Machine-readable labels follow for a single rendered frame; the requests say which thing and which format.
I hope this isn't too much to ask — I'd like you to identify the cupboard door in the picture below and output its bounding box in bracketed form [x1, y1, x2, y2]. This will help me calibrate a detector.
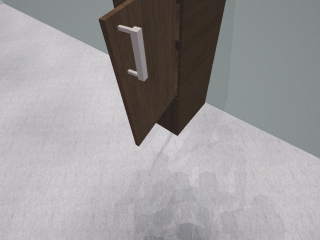
[98, 0, 176, 146]

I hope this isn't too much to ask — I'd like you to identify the handle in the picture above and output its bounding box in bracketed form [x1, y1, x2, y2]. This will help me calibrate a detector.
[117, 25, 148, 82]

